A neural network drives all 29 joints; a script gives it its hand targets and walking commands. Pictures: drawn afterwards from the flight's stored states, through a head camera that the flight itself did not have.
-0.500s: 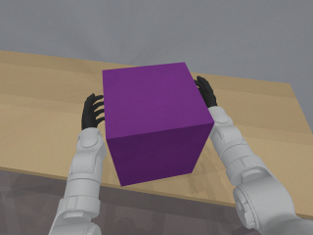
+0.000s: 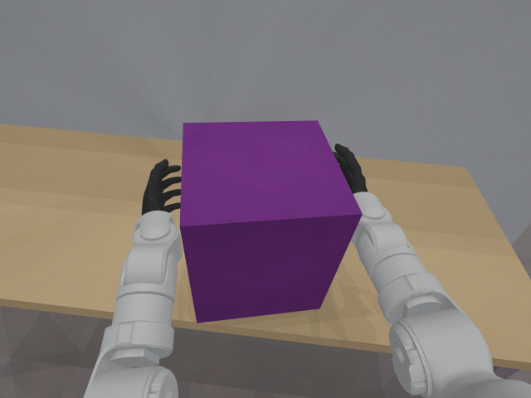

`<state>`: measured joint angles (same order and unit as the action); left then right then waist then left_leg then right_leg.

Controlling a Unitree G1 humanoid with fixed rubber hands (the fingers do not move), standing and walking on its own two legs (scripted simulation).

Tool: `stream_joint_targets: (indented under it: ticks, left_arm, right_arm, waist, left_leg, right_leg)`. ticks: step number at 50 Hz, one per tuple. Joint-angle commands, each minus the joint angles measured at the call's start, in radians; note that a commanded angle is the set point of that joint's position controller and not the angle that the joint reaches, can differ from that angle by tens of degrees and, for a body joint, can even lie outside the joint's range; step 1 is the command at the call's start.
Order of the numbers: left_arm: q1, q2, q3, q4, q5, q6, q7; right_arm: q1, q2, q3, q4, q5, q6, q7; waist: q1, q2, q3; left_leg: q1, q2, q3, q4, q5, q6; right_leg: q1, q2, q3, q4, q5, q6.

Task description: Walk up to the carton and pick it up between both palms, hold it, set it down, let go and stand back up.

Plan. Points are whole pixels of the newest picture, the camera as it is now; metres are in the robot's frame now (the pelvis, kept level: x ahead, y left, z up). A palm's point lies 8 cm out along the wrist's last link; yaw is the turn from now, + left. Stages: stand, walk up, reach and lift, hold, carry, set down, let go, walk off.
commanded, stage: reach and lift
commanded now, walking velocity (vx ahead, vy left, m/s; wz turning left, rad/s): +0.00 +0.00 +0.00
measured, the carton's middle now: (256, 222) +0.37 +0.05 +0.09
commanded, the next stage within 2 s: none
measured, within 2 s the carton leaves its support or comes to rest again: neither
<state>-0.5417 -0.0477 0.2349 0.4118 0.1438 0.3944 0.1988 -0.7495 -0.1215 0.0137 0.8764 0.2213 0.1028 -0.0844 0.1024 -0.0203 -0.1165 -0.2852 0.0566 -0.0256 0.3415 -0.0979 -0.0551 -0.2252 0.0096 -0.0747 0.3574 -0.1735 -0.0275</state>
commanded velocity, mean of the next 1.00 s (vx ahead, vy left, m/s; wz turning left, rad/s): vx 0.00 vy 0.00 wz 0.00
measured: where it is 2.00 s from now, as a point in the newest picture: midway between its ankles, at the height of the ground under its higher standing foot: outside the picture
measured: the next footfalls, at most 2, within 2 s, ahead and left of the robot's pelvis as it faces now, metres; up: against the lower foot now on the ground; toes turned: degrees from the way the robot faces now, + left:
none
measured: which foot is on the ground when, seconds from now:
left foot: down 0.00-1.00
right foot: down 0.00-1.00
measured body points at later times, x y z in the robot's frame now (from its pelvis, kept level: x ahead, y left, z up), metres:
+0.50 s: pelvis +0.01 +0.00 +0.00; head -0.03 +0.01 +0.45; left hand +0.39 +0.20 +0.17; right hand +0.43 -0.10 +0.18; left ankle +0.05 +0.15 -0.75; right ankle +0.01 -0.10 -0.75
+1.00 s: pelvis +0.00 +0.01 +0.00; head -0.06 +0.03 +0.45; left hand +0.39 +0.20 +0.21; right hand +0.41 -0.10 +0.23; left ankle +0.05 +0.15 -0.75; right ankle +0.01 -0.10 -0.75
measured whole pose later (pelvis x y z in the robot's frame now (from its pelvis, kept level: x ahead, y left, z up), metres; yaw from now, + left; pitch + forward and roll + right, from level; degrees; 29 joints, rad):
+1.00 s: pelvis +0.00 +0.01 +0.00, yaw +1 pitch -2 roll +0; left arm -0.78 0.05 0.25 0.48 0.18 0.63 0.10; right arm -0.89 -0.08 -0.11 0.78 0.19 0.35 -0.17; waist 0.00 -0.02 -0.12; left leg -0.20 0.03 -0.03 0.33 -0.09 -0.03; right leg -0.13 -0.02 -0.07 0.34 -0.17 0.00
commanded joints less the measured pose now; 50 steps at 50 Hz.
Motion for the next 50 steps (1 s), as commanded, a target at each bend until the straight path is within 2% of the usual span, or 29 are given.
stream_joint_targets:
  ticks: [1,4,6,7,8,11,12,15,16,18,19,20,22,25,26,28,29,32,33,34,35,36,37,41,42,43,48,49,50]
  left_arm:
    - [-0.899,-0.518,-0.36,-0.148,-0.048,-0.084,-0.254]
    - [-0.867,-0.542,-0.341,-0.051,-0.043,-0.057,-0.263]
    - [-0.921,-0.53,-0.332,-0.065,-0.056,-0.062,-0.265]
    - [-0.898,-0.518,-0.34,-0.048,-0.074,-0.055,-0.278]
    - [-0.891,-0.537,-0.345,-0.041,-0.073,-0.06,-0.268]
    - [-0.926,-0.529,-0.366,-0.117,-0.102,-0.058,-0.268]
    - [-0.888,-0.511,-0.357,-0.076,-0.099,-0.049,-0.278]
    - [-1.003,-0.531,-0.394,-0.223,-0.112,-0.052,-0.271]
    - [-0.959,-0.528,-0.411,-0.214,-0.117,-0.044,-0.275]
    - [-0.95,-0.533,-0.453,-0.268,-0.143,-0.025,-0.279]
    - [-0.93,-0.536,-0.481,-0.314,-0.149,-0.022,-0.28]
    - [-0.942,-0.542,-0.482,-0.298,-0.154,-0.008,-0.284]
    - [-0.906,-0.519,-0.459,-0.302,-0.138,0.021,-0.301]
    - [-0.904,-0.516,-0.433,-0.298,-0.106,0.057,-0.317]
    - [-0.889,-0.497,-0.402,-0.269,-0.087,0.071,-0.326]
    - [-0.879,-0.49,-0.343,-0.208,-0.047,0.099,-0.339]
    - [-0.889,-0.493,-0.339,-0.232,-0.044,0.103,-0.341]
    - [-0.921,-0.511,-0.359,-0.285,-0.068,0.116,-0.339]
    - [-0.94,-0.498,-0.343,-0.255,-0.053,0.122,-0.339]
    - [-0.986,-0.505,-0.366,-0.293,-0.081,0.119,-0.338]
    - [-1.032,-0.468,-0.337,-0.269,-0.075,0.117,-0.343]
    - [-1.062,-0.488,-0.344,-0.274,-0.072,0.117,-0.335]
    - [-1.059,-0.503,-0.345,-0.271,-0.073,0.116,-0.334]
    - [-1.1,-0.464,-0.282,-0.166,-0.053,0.137,-0.346]
    - [-1.079,-0.469,-0.282,-0.163,-0.068,0.137,-0.348]
    - [-1.091,-0.467,-0.263,-0.139,-0.061,0.139,-0.349]
    - [-1.146,-0.469,-0.285,-0.157,-0.092,0.13,-0.343]
    - [-1.108,-0.485,-0.31,-0.167,-0.105,0.134,-0.339]
    - [-1.129,-0.482,-0.326,-0.195,-0.131,0.128,-0.336]
  right_arm:
    - [-0.767,0.678,0.172,-0.228,-0.147,-0.001,0.12]
    - [-0.851,0.674,0.156,-0.254,-0.151,0.003,0.128]
    - [-0.85,0.712,0.176,-0.265,-0.151,0.016,0.124]
    - [-0.809,0.73,0.178,-0.278,-0.142,0.026,0.109]
    - [-0.877,0.724,0.191,-0.316,-0.138,0.019,0.112]
    - [-0.865,0.734,0.241,-0.39,-0.106,0.029,0.094]
    - [-0.813,0.743,0.242,-0.366,-0.101,0.047,0.083]
    - [-0.821,0.741,0.244,-0.384,-0.08,0.061,0.073]
    - [-0.794,0.749,0.261,-0.399,-0.076,0.072,0.068]
    - [-0.738,0.74,0.271,-0.443,-0.055,0.088,0.051]
    - [-0.726,0.747,0.296,-0.464,-0.034,0.094,0.042]
    - [-0.76,0.72,0.272,-0.496,-0.034,0.097,0.032]
    - [-0.723,0.705,0.271,-0.502,-0.019,0.123,0.017]
    - [-0.725,0.686,0.242,-0.478,-0.022,0.143,0.012]
    - [-0.754,0.69,0.251,-0.489,-0.013,0.146,0.012]
    - [-0.771,0.676,0.223,-0.431,-0.011,0.165,0.012]
    - [-0.756,0.688,0.234,-0.402,0.001,0.176,0.016]
    - [-0.842,0.726,0.282,-0.513,0.048,0.169,0.016]
    - [-0.863,0.713,0.268,-0.495,0.036,0.178,0.016]
    - [-0.88,0.728,0.265,-0.518,0.046,0.176,0.014]
    - [-0.889,0.744,0.249,-0.488,0.035,0.184,0.011]
    - [-0.91,0.732,0.229,-0.454,0.03,0.186,0.018]
    - [-0.922,0.754,0.232,-0.468,0.027,0.186,0.023]
    - [-0.928,0.727,0.138,-0.341,-0.015,0.21,0.024]
    - [-0.936,0.74,0.146,-0.359,-0.014,0.203,0.024]
    - [-0.956,0.723,0.118,-0.326,-0.02,0.207,0.028]
    - [-0.961,0.704,0.1,-0.291,-0.032,0.214,0.025]
    - [-0.964,0.713,0.134,-0.343,-0.009,0.211,0.018]
    - [-0.956,0.718,0.142,-0.363,-0.007,0.214,0.011]
  waist:
    - [-0.073,-0.021,-0.367]
    - [-0.045,-0.037,-0.364]
    - [-0.042,-0.054,-0.404]
    - [-0.062,-0.069,-0.408]
    - [-0.039,-0.056,-0.448]
    - [-0.067,-0.059,-0.52]
    - [-0.077,-0.069,-0.478]
    - [-0.108,-0.012,-0.548]
    - [-0.11,-0.028,-0.556]
    - [-0.151,-0.008,-0.581]
    - [-0.154,-0.006,-0.609]
    - [-0.177,-0.011,-0.61]
    - [-0.185,-0.032,-0.564]
    - [-0.193,-0.02,-0.489]
    - [-0.166,-0.035,-0.479]
    - [-0.156,-0.037,-0.379]
    - [-0.148,-0.03,-0.369]
    - [-0.127,-0.031,-0.46]
    - [-0.132,-0.039,-0.424]
    - [-0.157,-0.028,-0.45]
    - [-0.148,-0.038,-0.429]
    - [-0.154,-0.012,-0.417]
    - [-0.143,-0.036,-0.426]
    - [-0.177,-0.043,-0.337]
    - [-0.169,-0.056,-0.382]
    - [-0.172,-0.044,-0.369]
    - [-0.208,-0.018,-0.417]
    - [-0.202,-0.022,-0.458]
    - [-0.226,-0.035,-0.492]
  left_leg:
    - [0.198,-0.087,0.038,-0.045,0.036,0.034]
    - [0.195,-0.085,0.048,-0.059,-0.024,0.048]
    - [0.203,-0.093,0.056,-0.053,-0.004,0.057]
    - [0.192,-0.104,0.059,-0.044,-0.011,0.061]
    - [0.176,-0.098,0.054,-0.047,0.011,0.061]
    - [0.217,-0.108,0.043,-0.022,0.115,0.056]
    - [0.206,-0.114,0.043,-0.022,0.089,0.058]
    - [0.264,-0.11,0.027,-0.006,0.186,0.033]
    - [0.278,-0.111,0.022,-0.001,0.194,0.033]
    - [0.302,-0.113,0.014,0.019,0.246,0.017]
    - [0.316,-0.117,0.014,0.034,0.287,0.01]
    - [0.322,-0.113,0.002,0.034,0.29,0.005]
    - [0.326,-0.116,0.0,0.035,0.278,0.006]
    - [0.314,-0.115,0.006,0.015,0.218,0.012]
    - [0.31,-0.118,0.012,0.011,0.209,0.024]
    - [0.291,-0.113,0.02,-0.011,0.155,0.031]
    - [0.288,-0.112,0.024,-0.017,0.145,0.034]
    - [0.311,-0.116,0.036,-0.004,0.206,0.036]
    - [0.3,-0.115,0.027,-0.007,0.186,0.041]
    - [0.309,-0.118,0.029,-0.005,0.178,0.037]
    - [0.294,-0.121,0.039,-0.016,0.125,0.05]
    - [0.297,-0.113,0.035,-0.027,0.095,0.041]
    - [0.294,-0.115,0.038,-0.026,0.097,0.049]
    - [0.266,-0.115,0.05,-0.054,-0.033,0.065]
    - [0.261,-0.117,0.059,-0.053,-0.013,0.07]
    - [0.268,-0.114,0.054,-0.054,-0.037,0.072]
    - [0.28,-0.111,0.055,-0.062,-0.017,0.051]
    - [0.305,-0.109,0.054,-0.05,0.044,0.042]
    - [0.322,-0.11,0.047,-0.04,0.071,0.038]
  right_leg:
    - [0.194,0.007,0.033,-0.11,0.044,0.056]
    - [0.194,0.013,0.039,-0.12,-0.026,0.05]
    - [0.218,0.006,0.055,-0.114,0.002,0.061]
    - [0.254,-0.006,0.069,-0.119,0.027,0.07]
    - [0.266,-0.002,0.06,-0.104,0.06,0.072]
    - [0.309,0.006,0.057,-0.09,0.205,0.081]
    - [0.317,0.003,0.061,-0.097,0.208,0.083]
    - [0.316,0.017,0.047,-0.07,0.29,0.081]
    - [0.318,0.028,0.04,-0.078,0.282,0.081]
    - [0.345,0.027,0.047,-0.072,0.35,0.081]
    - [0.371,0.033,0.043,-0.065,0.401,0.086]
    - [0.37,0.03,0.043,-0.065,0.416,0.089]
    - [0.373,0.034,0.039,-0.069,0.415,0.091]
    - [0.367,0.027,0.034,-0.073,0.372,0.09]
    - [0.369,0.023,0.04,-0.074,0.37,0.096]
    - [0.333,0.022,0.04,-0.087,0.3,0.096]
    - [0.32,0.021,0.04,-0.089,0.283,0.093]
    - [0.346,0.024,0.036,-0.07,0.342,0.102]
    - [0.331,0.027,0.032,-0.075,0.31,0.099]
    - [0.329,0.022,0.032,-0.072,0.314,0.102]
    - [0.32,0.012,0.045,-0.088,0.263,0.105]
    - [0.279,0.014,0.036,-0.088,0.205,0.099]
    - [0.271,0.021,0.033,-0.086,0.196,0.103]
    - [0.221,0.004,0.039,-0.12,0.043,0.097]
    - [0.247,0.003,0.037,-0.115,0.069,0.097]
    - [0.22,0.004,0.041,-0.117,0.019,0.093]
    - [0.242,0.013,0.035,-0.119,0.061,0.086]
    - [0.275,0.018,0.033,-0.114,0.135,0.089]
    - [0.293,0.022,0.032,-0.104,0.194,0.092]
